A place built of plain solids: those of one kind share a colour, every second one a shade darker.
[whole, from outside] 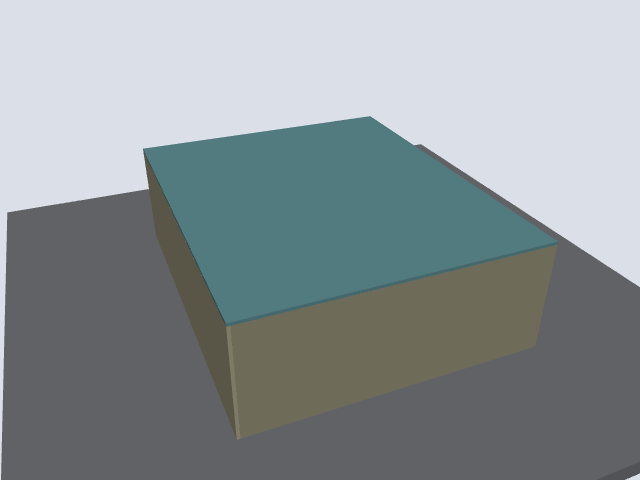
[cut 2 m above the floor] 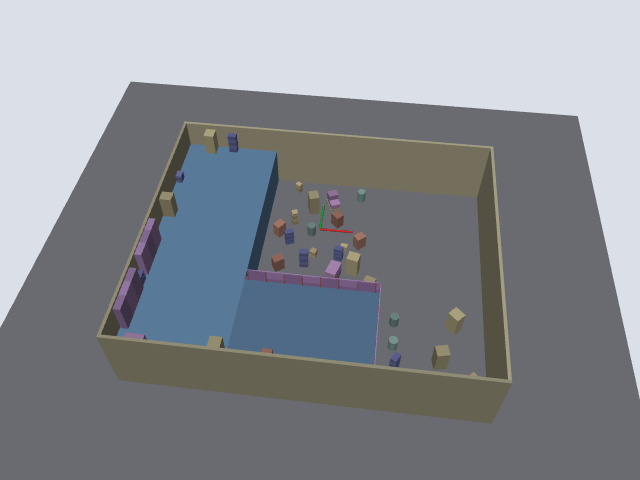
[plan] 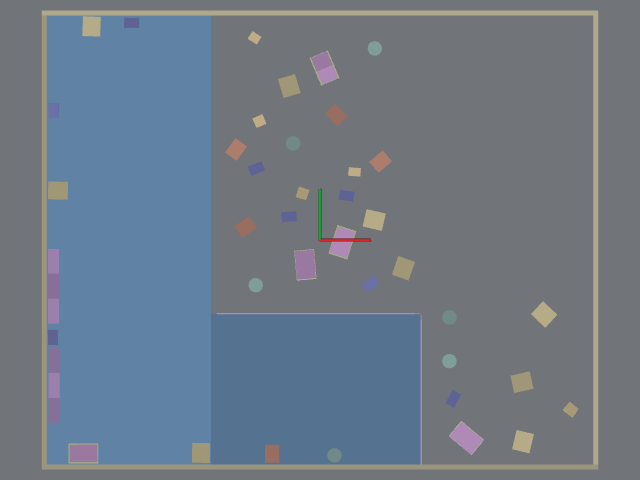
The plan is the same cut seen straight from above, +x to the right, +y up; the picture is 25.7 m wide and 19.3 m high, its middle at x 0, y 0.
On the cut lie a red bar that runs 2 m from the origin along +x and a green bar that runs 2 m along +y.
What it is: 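A closed shop hall without a stair; its walked floor is a deck 3.00 m over the shop floor, an L in plan, with 3 straight fronts toward the void, each bare or guarded by itself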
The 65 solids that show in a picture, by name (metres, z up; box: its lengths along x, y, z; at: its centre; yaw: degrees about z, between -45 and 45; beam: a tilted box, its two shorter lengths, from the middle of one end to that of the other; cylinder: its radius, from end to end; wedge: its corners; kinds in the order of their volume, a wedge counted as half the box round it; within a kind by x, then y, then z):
{
 "floor_1": {"box": [6.62, 18.09, 3.05], "at": [-7.7, 0.0, 1.47]},
 "floor_2": {"box": [8.48, 6.11, 3.05], "at": [-0.14, -5.99, 1.47]},
 "wall_1": {"box": [0.2, 18.05, 7.1], "at": [-11.09, 0.0, 3.5]},
 "wall_2": {"box": [22.37, 0.2, 7.1], "at": [0.0, -9.13, 3.5]},
 "wall_3": {"box": [22.37, 0.2, 7.1], "at": [0.0, 9.13, 3.5]},
 "wall_4": {"box": [0.2, 18.05, 7.1], "at": [11.09, 0.0, 3.5]},
 "roof_1": {"box": [22.37, 18.45, 0.2], "at": [0.0, 0.0, 7.15]},
 "cage_trolley_1": {"box": [0.8, 0.72, 1.66], "at": [-10.54, 1.99, 3.83], "yaw": -1.0},
 "cage_trolley_2": {"box": [0.72, 0.8, 1.66], "at": [-9.19, 8.59, 3.83], "yaw": -1.6},
 "cage_trolley_3": {"box": [0.72, 0.8, 1.66], "at": [-4.78, -8.56, 3.83], "yaw": -1.0},
 "cage_trolley_4": {"box": [0.72, 0.8, 1.71], "at": [-1.24, 6.19, 0.81], "yaw": 16.7},
 "cage_trolley_5": {"box": [0.8, 0.72, 1.71], "at": [2.18, 0.8, 0.81], "yaw": -12.9},
 "cage_trolley_6": {"box": [0.72, 0.8, 1.71], "at": [3.36, -1.14, 0.81], "yaw": -19.5},
 "cage_trolley_7": {"box": [0.8, 0.72, 1.71], "at": [8.12, -5.72, 0.81], "yaw": 12.7},
 "cage_trolley_8": {"box": [0.72, 0.8, 1.71], "at": [8.16, -8.11, 0.81], "yaw": -13.4},
 "cage_trolley_9": {"box": [0.8, 0.72, 1.71], "at": [9.01, -2.99, 0.81], "yaw": -43.4},
 "shelving_1": {"box": [0.45, 1.0, 2.1], "at": [-10.72, -2.86, 4.05]},
 "shelving_2": {"box": [0.45, 1.0, 2.1], "at": [-10.72, -1.86, 4.05]},
 "shelving_3": {"box": [0.45, 1.0, 2.1], "at": [-10.72, -0.86, 4.05]},
 "shelving_4": {"box": [0.45, 1.0, 2.1], "at": [-10.69, -6.85, 4.05]},
 "shelving_5": {"box": [0.45, 1.0, 2.1], "at": [-10.69, -5.85, 4.05]},
 "shelving_6": {"box": [0.45, 1.0, 2.1], "at": [-10.69, -4.85, 4.05]},
 "load_1": {"box": [1.13, 0.72, 0.98], "at": [-9.51, -8.58, 3.63], "yaw": 0.2},
 "load_2": {"box": [0.78, 1.16, 0.45], "at": [-0.59, -0.99, 0.37], "yaw": 4.6},
 "load_3": {"box": [0.71, 0.58, 0.42], "at": [0.07, 7.17, 0.78], "yaw": 23.0},
 "load_4": {"box": [0.71, 1.17, 0.42], "at": [0.18, 6.92, 0.35], "yaw": 23.1},
 "load_5": {"box": [0.73, 1.11, 0.62], "at": [0.9, -0.09, 1.08], "yaw": -17.4},
 "load_6": {"box": [1.16, 0.78, 0.65], "at": [5.88, -7.97, 0.47], "yaw": -40.0},
 "bin_1": {"box": [0.58, 0.72, 1.11], "at": [-3.38, 3.64, 0.51], "yaw": -36.0},
 "bin_2": {"box": [0.72, 0.58, 1.11], "at": [-2.98, 0.52, 0.51], "yaw": 35.2},
 "bin_3": {"box": [0.58, 0.72, 1.06], "at": [-1.92, -8.59, 3.53]},
 "bin_4": {"box": [0.72, 0.58, 1.11], "at": [0.65, 5.02, 0.51], "yaw": -44.4},
 "bin_5": {"box": [0.72, 0.58, 1.11], "at": [2.44, 3.15, 0.51], "yaw": 40.8},
 "drum_1": {"cylinder": 0.29, "from": [-2.58, -1.82, 0.0], "to": [-2.58, -1.82, 0.88]},
 "drum_2": {"cylinder": 0.29, "from": [-1.08, 3.88, 0.0], "to": [-1.08, 3.88, 0.88]},
 "drum_3": {"cylinder": 0.29, "from": [0.58, -8.66, 3.0], "to": [0.58, -8.66, 3.88]},
 "drum_4": {"cylinder": 0.29, "from": [2.21, 7.7, 0.0], "to": [2.21, 7.7, 0.88]},
 "drum_5": {"cylinder": 0.29, "from": [5.2, -3.11, 0.0], "to": [5.2, -3.11, 0.88]},
 "drum_6": {"cylinder": 0.29, "from": [5.21, -4.87, 0.0], "to": [5.21, -4.87, 0.88]},
 "pallet_1": {"box": [1.2, 0.8, 0.14], "at": [-9.51, -8.58, 3.07]},
 "pallet_2": {"box": [0.8, 1.2, 0.19], "at": [0.18, 6.92, 0.05], "yaw": 22.8},
 "pallet_3": {"box": [0.8, 1.2, 0.19], "at": [0.9, -0.09, 0.05], "yaw": -17.7},
 "crate_1": {"box": [0.4, 0.6, 0.2], "at": [-10.74, -3.92, 3.7], "yaw": 1.0},
 "crate_2": {"box": [0.4, 0.6, 0.2], "at": [-10.72, 5.21, 3.5], "yaw": 1.2},
 "crate_3": {"box": [0.6, 0.4, 0.3], "at": [-7.57, 8.73, 4.35], "yaw": -1.1},
 "crate_4": {"box": [0.6, 0.4, 0.2], "at": [-2.56, 2.87, 1.1], "yaw": 23.2},
 "crate_5": {"box": [0.6, 0.4, 0.3], "at": [-1.24, 0.94, 1.35], "yaw": 2.8},
 "crate_6": {"box": [0.6, 0.4, 0.2], "at": [1.07, 1.78, 1.1], "yaw": -9.2},
 "crate_7": {"box": [0.6, 0.4, 0.2], "at": [2.04, -1.77, 0.9], "yaw": 35.9},
 "crate_8": {"box": [0.4, 0.6, 0.3], "at": [5.36, -6.39, 1.35], "yaw": -29.3},
 "carton_1": {"box": [0.43, 0.36, 0.35], "at": [-2.63, 8.13, 0.52], "yaw": -33.8},
 "carton_2": {"box": [0.42, 0.41, 0.3], "at": [-2.44, 4.77, 1.04], "yaw": 23.1},
 "carton_3": {"box": [0.44, 0.44, 0.27], "at": [-0.7, 1.88, 0.41], "yaw": -18.9},
 "carton_4": {"box": [0.5, 0.35, 0.43], "at": [1.39, 2.74, 0.16], "yaw": -4.3},
 "carton_5": {"box": [0.47, 0.42, 0.3], "at": [10.08, -6.81, 0.76], "yaw": -40.3},
 "guard_rail_1": {"box": [1.08, 0.012, 0.66], "at": [-3.55, -2.96, 3.65]},
 "guard_rail_2": {"box": [1.08, 0.012, 0.66], "at": [-2.42, -2.96, 3.65]},
 "guard_rail_3": {"box": [1.08, 0.012, 0.66], "at": [-1.29, -2.96, 3.65]},
 "guard_rail_4": {"box": [1.08, 0.012, 0.66], "at": [-0.16, -2.96, 3.65]},
 "guard_rail_5": {"box": [7.97, 0.05, 0.04], "at": [-0.16, -2.96, 4.05]},
 "guard_rail_6": {"box": [8.47, 0.012, 0.32], "at": [-0.15, -2.94, 3.16]},
 "guard_rail_7": {"box": [1.08, 0.012, 0.66], "at": [0.97, -2.96, 3.65]},
 "guard_rail_8": {"box": [1.08, 0.012, 0.66], "at": [2.1, -2.96, 3.65]},
 "guard_rail_9": {"box": [1.08, 0.012, 0.66], "at": [3.23, -2.96, 3.65]},
 "guard_rail_10": {"box": [0.05, 5.84, 0.04], "at": [4.07, -6.1, 4.05]}
}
